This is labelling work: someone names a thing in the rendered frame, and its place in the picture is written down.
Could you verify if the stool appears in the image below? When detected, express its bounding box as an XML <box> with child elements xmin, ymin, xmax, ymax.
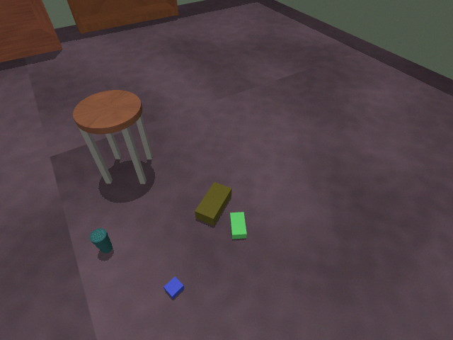
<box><xmin>73</xmin><ymin>90</ymin><xmax>153</xmax><ymax>184</ymax></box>

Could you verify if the bookshelf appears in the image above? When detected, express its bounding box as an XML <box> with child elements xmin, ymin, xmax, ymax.
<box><xmin>67</xmin><ymin>0</ymin><xmax>178</xmax><ymax>34</ymax></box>

